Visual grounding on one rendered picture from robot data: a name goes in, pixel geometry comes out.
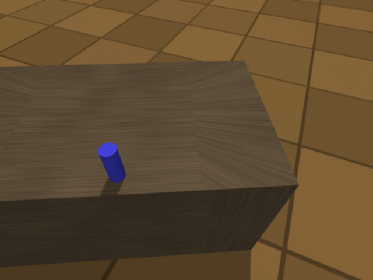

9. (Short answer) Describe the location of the can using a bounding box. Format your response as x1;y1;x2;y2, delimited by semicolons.
98;142;126;183

